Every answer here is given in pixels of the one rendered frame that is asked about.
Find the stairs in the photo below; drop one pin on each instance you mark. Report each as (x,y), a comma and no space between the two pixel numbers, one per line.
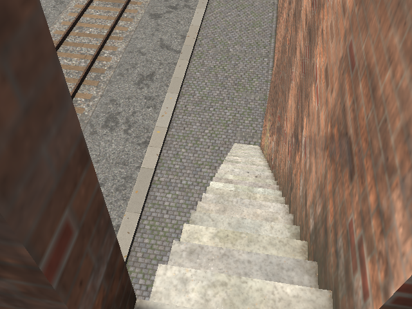
(241,249)

